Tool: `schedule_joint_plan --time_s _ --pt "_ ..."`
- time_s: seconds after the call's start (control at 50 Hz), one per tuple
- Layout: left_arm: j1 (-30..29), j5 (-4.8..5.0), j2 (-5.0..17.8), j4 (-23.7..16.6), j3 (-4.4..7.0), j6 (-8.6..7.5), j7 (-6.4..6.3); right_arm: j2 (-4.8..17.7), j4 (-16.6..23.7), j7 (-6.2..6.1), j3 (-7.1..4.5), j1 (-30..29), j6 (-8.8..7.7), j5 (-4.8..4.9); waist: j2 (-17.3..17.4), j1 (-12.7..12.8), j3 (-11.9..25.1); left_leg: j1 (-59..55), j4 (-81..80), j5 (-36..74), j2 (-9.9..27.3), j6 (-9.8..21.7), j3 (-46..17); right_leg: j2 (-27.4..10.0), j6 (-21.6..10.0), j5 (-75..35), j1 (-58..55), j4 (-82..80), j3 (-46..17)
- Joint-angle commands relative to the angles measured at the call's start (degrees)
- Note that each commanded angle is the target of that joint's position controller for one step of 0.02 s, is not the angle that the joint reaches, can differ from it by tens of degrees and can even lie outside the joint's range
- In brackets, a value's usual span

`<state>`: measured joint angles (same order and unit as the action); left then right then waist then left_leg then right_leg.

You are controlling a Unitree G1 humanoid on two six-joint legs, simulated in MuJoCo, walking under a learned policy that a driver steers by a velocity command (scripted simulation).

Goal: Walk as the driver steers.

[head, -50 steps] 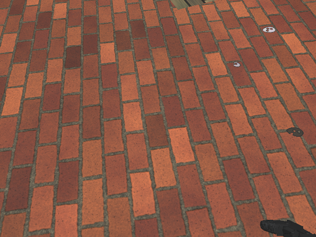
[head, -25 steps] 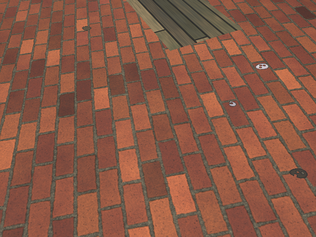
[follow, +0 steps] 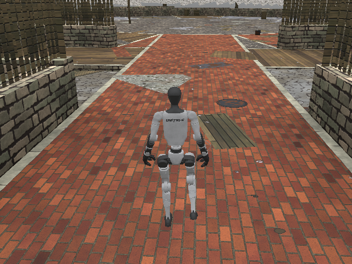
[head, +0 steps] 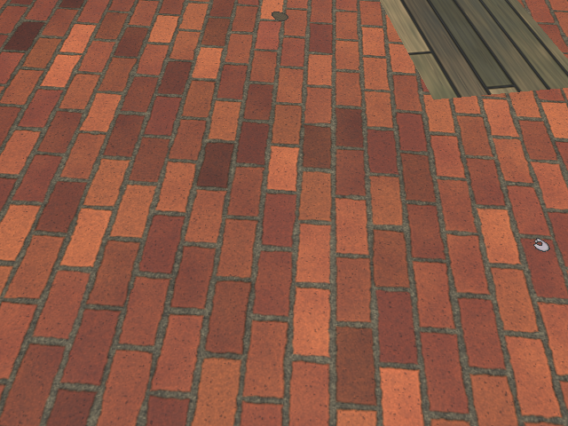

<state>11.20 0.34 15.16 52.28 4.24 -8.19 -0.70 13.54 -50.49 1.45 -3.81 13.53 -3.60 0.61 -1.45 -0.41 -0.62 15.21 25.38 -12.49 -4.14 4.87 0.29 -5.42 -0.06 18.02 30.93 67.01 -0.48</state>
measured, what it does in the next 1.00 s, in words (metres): walks ahead: right foot, then left foot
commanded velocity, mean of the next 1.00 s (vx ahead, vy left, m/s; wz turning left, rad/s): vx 0.49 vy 0.00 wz -0.10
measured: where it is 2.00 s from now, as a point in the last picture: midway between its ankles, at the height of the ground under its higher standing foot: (336, 261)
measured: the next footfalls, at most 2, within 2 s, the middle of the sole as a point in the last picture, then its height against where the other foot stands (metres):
right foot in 0.32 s outside the picture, level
left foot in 0.80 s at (225, 376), level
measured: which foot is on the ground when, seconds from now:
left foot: down 0.00-0.34, up 0.36-0.78, down 0.80-1.00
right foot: up 0.00-0.30, down 0.32-0.80, up 0.82-1.00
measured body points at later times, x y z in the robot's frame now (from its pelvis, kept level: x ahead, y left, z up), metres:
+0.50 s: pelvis +0.29 -0.03 +0.00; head +0.32 -0.03 +0.45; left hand +0.35 +0.25 -0.12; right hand +0.42 -0.29 -0.12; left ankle +0.24 +0.11 -0.66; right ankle +0.34 -0.11 -0.74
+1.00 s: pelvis +0.54 +0.04 +0.00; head +0.56 +0.05 +0.45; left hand +0.70 +0.30 -0.11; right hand +0.59 -0.25 -0.10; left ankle +0.55 +0.15 -0.74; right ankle +0.53 -0.11 -0.66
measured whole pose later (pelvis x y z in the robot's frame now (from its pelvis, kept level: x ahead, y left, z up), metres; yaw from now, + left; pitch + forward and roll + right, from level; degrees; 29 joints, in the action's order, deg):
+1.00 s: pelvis +0.54 +0.04 +0.00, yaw -10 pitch +1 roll +1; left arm 15.4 1.6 18.4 42.4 4.5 -2.0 -0.1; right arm 14.6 -46.9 0.4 -3.7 14.1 -5.9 -0.5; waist -3.2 -1.4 -0.2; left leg 10.5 19.8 -10.9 -0.8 1.3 4.4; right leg -4.1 -0.3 16.5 34.7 64.0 -3.0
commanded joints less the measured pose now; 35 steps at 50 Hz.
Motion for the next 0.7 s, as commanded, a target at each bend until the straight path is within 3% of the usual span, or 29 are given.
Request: schedule_joint_plan --time_s 0.02,0.08,0.14,0.2,0.24,0.28,0.3,0.32,0.34,0.36,0.38,0.4,0.42,0.44,0.48,0.54,0.62,0.7 --pt "-0.67 -0.79 5.04 -4.6 1.44 0.31 -0.23 8.35 3.86 -1.08 -1.71 0.26 -1.16 0.28 3.6 1.47 1.55 -8.07 -14.09 16.61 14.96 11.63 -17.91 -1.68 0.8 -5.5 9.38 -8.26 -2.44" --pt "-9.07 -1.04 2.96 -7.86 0.58 0.52 0.09 9.81 3.48 -2.31 -2.19 3.25 -0.99 0.69 4.07 -0.22 -0.94 -4.11 -14.13 17.68 11.54 9.54 -13.52 1.73 2.0 -16.55 6.61 -24.55 -1.0" --pt "-15.12 -0.29 1.54 -9.87 -0.39 0.37 1.25 9.66 2.71 -2.61 -2.24 6.34 -0.97 0.67 5.94 -2.69 -1.59 -1.61 -14.53 13.51 10.8 7.52 -12.32 4.41 1.52 -26.29 0.28 -35.03 0.45" --pt "-17.93 0.12 3.15 -11.5 -0.39 0.17 1.96 8.54 0.87 -2.59 -1.96 9.59 -1.16 1.01 6.09 -3.69 -2.33 -7.36 -12.8 11.95 13.42 6.77 -14.75 3.95 0.04 -27.45 0.25 -38.83 -1.37" --pt "-18.19 0.05 4.74 -12.17 -0.12 -0.07 2.27 9.02 0.34 -2.85 -2.2 10.39 -0.81 0.73 6.41 -3.19 -2.43 -13.2 -10.07 15.61 15.68 6.26 -16.16 3.72 -1.44 -23.18 1.37 -40.25 -1.83" --pt "-15.3 0.03 6.47 -11.94 0.45 -0.34 2.28 9.99 0.48 -2.88 -2.55 10.14 -0.29 0.33 7.32 -1.45 -0.64 -16.84 -4.79 28.18 15.82 5.35 -16.08 5.29 -3.36 -17.15 -3.06 -41.07 0.09" --pt "-9.49 -0.07 8.01 -10.42 1.31 -0.44 2.07 9.81 0.81 -2.71 -2.37 9.64 -0.04 0.05 7.35 1.39 3.19 -17.1 2.0 37.54 13.55 4.46 -14.56 6.65 -5.13 -16.87 -11.13 -42.12 1.7" --pt "0.17 -0.58 10.03 -8.4 2.03 -0.39 1.93 9.07 2.0 -2.46 -1.76 8.02 0.05 -0.56 6.86 5.74 10.7 -11.56 13.8 36.99 11.0 3.0 -12.07 2.58 -8.39 -18.93 -25.58 -38.63 -1.61" --pt "9.57 -1.27 14.26 -6.85 3.2 -0.14 1.84 4.78 2.45 -2.09 -0.45 14.01 -0.58 -0.68 -3.51 5.73 20.6 7.46 34.74 19.12 3.76 -0.94 -8.46 -9.71 -16.76 -15.55 -48.7 -37.74 -21.24" --pt "13.2 0.0 12.63 -4.35 2.92 0.52 2.53 3.33 1.4 -1.71 0.37 17.18 -1.36 0.41 -16.03 5.35 24.63 20.66 48.36 -18.34 -1.28 -3.13 -7.89 -16.85 -21.53 -4.04 -56.45 -47.41 -42.4" --pt "9.45 1.19 8.72 -5.08 1.6 0.79 2.69 8.7 2.73 -1.49 -0.69 11.92 -2.14 1.23 -9.84 5.66 15.5 27.66 52.43 -17.64 2.77 -2.04 -10.04 -14.71 -18.56 5.21 -50.89 -50.14 -41.15" --pt "4.43 0.81 6.91 -6.65 0.93 1.3 2.57 9.65 4.71 -1.4 -0.75 5.09 -2.71 1.46 -4.16 5.06 7.83 28.62 51.13 -12.59 5.36 -1.56 -8.02 -12.28 -16.36 3.81 -41.57 -51.59 -33.7" --pt "1.25 0.07 6.33 -7.32 0.54 1.53 2.72 8.91 5.71 -1.48 -0.72 1.39 -3.08 0.56 0.42 3.42 2.34 27.48 47.06 -9.14 7.21 -1.58 -6.57 -10.01 -15.83 -2.28 -32.3 -53.5 -28.45" --pt "-0.12 -0.43 5.6 -7.83 0.2 1.45 2.68 8.7 5.92 -1.7 -1.07 1.24 -3.08 -0.52 0.64 1.6 1.61 24.21 42.58 -6.7 9.09 -1.73 -6.68 -8.26 -15.16 -7.8 -27.47 -54.43 -25.45" --pt "-0.16 -0.43 5.72 -7.86 0.13 1.61 2.58 6.71 6.01 -1.87 -0.92 3.06 -2.71 -0.96 -1.35 -0.57 2.06 19.69 36.68 -5.89 9.91 -2.71 -5.81 -5.62 -15.25 -13.04 -22.78 -56.16 -21.72" --pt "2.15 0.34 8.44 -7.3 0.99 1.78 1.49 5.08 7.88 -2.24 -0.24 -1.55 -2.22 -1.37 -2.31 -0.01 0.84 18.38 25.17 -0.91 9.33 -5.12 -3.79 -4.34 -15.62 -15.4 -17.99 -58.04 -17.16" --pt "6.12 0.98 10.02 -6.58 1.63 2.66 0.48 4.41 10.04 -1.76 0.44 -10.37 -2.57 -0.9 -2.73 2.91 -0.1 12.53 9.99 13.51 6.21 -6.71 -3.31 -1.66 -12.77 -13.57 -14.58 -57.04 -13.78" --pt "10.1 1.45 9.57 -6.05 1.58 3.74 0.1 6.44 12.06 -1.13 0.03 -15.28 -3.28 0.1 -3.44 4.0 0.04 9.08 3.4 13.35 4.58 -6.85 -4.65 -3.04 -11.61 -8.7 -17.87 -52.8 -18.2"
